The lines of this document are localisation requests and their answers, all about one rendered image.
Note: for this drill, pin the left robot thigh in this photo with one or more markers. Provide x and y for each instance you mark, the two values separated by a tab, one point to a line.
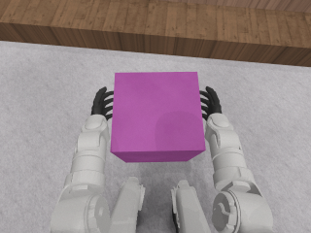
124	215

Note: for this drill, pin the right robot upper arm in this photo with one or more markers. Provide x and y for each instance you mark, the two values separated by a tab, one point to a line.
241	212

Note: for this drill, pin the left robot upper arm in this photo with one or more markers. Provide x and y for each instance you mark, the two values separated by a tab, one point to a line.
82	214

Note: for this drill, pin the right robot forearm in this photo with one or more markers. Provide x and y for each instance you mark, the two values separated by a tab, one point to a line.
230	168

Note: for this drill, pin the left robot hand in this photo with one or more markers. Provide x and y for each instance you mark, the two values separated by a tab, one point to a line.
99	103

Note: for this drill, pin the left robot forearm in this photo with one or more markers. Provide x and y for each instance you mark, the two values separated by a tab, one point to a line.
88	164

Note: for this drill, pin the right robot hand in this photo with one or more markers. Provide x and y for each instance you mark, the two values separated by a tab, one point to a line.
213	102

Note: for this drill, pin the left robot shin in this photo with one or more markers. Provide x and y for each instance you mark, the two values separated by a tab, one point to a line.
132	179

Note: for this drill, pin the carton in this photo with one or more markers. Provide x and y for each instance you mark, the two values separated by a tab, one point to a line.
157	117

